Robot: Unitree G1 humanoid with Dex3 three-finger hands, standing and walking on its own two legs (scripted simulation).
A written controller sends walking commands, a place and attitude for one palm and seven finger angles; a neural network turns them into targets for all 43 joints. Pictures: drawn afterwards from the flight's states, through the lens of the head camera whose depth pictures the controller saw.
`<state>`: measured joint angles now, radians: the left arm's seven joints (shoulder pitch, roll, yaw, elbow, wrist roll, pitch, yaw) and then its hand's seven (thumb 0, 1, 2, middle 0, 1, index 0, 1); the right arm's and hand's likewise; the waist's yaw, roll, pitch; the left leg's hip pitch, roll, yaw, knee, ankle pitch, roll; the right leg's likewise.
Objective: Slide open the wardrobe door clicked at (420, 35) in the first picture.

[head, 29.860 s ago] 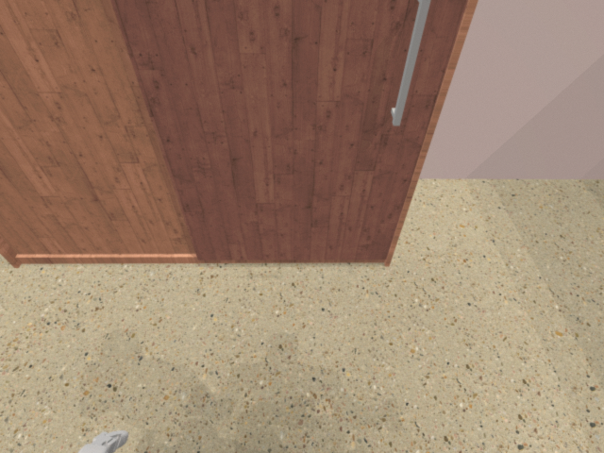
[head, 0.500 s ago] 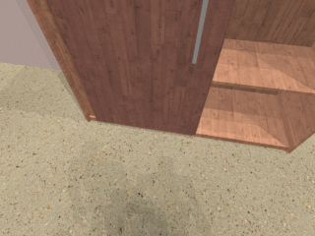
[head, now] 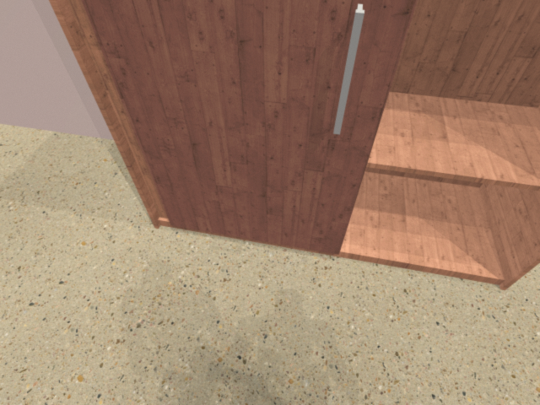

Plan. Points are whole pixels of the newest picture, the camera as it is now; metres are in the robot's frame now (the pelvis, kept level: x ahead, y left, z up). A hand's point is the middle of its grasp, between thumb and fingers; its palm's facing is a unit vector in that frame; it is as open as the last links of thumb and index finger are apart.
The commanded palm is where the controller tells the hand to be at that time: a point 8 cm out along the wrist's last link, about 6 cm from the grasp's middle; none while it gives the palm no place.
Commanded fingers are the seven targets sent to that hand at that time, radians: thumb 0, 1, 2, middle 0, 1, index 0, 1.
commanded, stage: look to check the result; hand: right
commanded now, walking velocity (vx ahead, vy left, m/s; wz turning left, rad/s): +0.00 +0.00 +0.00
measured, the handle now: (347, 76) +0.79 -0.12 +0.08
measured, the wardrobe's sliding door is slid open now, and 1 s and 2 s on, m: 0.66 0.66 0.66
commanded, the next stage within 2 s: stand and wait in 0.56 s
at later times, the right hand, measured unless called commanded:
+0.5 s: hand out of the picture +0.03 -0.17 -0.18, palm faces -0.02 +0.98 -0.18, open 7.3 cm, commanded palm none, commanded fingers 0.00 -0.90 -0.90 0.20 0.30 0.20 0.30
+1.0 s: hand out of the picture +0.03 -0.17 -0.18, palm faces -0.02 +0.98 -0.19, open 7.3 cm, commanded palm none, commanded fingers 0.00 -0.90 -0.90 0.20 0.30 0.20 0.30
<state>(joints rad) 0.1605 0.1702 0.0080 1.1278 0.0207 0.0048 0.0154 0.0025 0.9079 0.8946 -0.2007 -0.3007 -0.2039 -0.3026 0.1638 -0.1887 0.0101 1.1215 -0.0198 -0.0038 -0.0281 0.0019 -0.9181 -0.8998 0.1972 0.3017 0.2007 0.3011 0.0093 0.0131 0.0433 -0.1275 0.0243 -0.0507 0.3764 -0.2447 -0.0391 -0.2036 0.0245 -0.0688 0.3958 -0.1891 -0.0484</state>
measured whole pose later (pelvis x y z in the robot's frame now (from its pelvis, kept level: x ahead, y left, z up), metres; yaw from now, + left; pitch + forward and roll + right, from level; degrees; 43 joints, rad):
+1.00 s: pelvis +0.02 +0.00 +0.00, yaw +0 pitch -1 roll +0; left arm 0.20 0.16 0.01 1.16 0.02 0.00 0.03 0.00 0.91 0.89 -0.20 -0.30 -0.20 -0.30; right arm 0.21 -0.17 0.01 1.15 -0.02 0.00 -0.03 0.00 -0.91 -0.90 0.20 0.30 0.20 0.30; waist 0.01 0.02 0.05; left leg -0.08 0.02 -0.05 0.35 -0.25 -0.03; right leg -0.16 0.02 -0.07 0.37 -0.20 -0.04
